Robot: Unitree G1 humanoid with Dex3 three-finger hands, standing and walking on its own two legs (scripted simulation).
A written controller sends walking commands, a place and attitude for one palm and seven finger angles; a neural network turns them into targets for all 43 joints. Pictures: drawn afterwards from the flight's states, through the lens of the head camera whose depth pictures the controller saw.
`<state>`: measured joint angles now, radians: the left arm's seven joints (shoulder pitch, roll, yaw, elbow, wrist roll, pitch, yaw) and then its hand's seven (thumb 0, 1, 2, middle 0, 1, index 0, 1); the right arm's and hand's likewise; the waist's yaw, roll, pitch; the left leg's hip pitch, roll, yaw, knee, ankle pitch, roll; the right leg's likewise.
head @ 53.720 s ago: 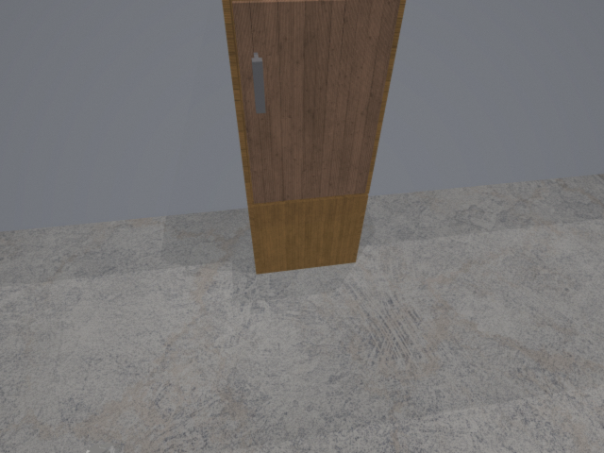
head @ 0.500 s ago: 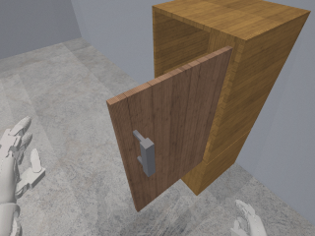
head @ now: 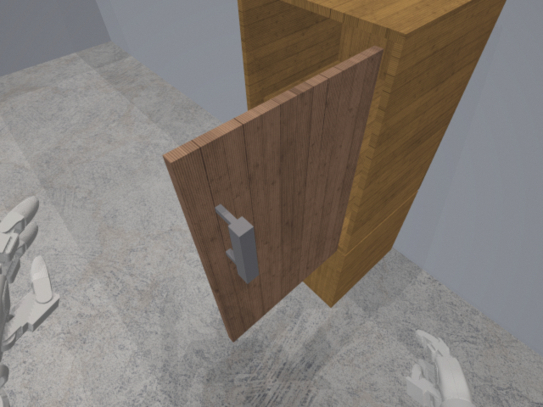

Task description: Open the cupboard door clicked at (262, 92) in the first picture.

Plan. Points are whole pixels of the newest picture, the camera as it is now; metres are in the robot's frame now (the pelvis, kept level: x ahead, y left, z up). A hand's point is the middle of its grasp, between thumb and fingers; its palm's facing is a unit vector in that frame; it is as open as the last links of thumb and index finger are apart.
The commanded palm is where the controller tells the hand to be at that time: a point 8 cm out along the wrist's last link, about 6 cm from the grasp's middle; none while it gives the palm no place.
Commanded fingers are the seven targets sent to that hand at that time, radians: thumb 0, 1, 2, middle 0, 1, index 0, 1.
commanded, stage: step back with the hand held close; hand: left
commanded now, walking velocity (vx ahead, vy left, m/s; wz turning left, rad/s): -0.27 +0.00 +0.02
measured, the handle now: (235, 243) +0.33 +0.08 +0.07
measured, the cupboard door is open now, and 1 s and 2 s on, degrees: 90 90 90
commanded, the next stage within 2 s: stop stepping back and stand still in 0.72 s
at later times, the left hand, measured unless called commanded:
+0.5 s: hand out of the picture +0.08 +0.30 +0.15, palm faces +0.46 -0.76 -0.46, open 7.4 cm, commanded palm +0.02 +0.33 +0.17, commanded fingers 0.00 0.90 0.90 -0.20 -0.30 -0.20 -0.30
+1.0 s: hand out of the picture -0.02 +0.28 +0.15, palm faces +0.32 -0.82 -0.47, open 7.4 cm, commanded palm -0.08 +0.33 +0.17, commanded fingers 0.00 0.90 0.90 -0.20 -0.30 -0.20 -0.30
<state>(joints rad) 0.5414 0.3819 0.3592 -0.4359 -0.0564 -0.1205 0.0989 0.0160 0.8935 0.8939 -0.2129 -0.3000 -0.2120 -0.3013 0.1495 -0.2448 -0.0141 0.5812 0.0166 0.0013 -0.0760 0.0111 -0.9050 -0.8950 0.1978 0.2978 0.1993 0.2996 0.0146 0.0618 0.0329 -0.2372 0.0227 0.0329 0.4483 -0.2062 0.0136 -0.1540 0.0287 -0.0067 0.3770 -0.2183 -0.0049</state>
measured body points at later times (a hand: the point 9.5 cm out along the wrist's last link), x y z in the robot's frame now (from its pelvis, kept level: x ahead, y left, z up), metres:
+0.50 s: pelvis -0.10 +0.03 -0.02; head -0.08 +0.04 +0.43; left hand +0.05 +0.33 +0.17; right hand +0.08 -0.20 -0.10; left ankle +0.01 +0.11 -0.73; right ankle -0.05 -0.11 -0.74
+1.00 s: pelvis -0.24 +0.03 -0.02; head -0.20 +0.06 +0.43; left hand -0.05 +0.32 +0.18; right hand -0.05 -0.19 -0.09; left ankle -0.06 +0.11 -0.73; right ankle -0.36 -0.06 -0.75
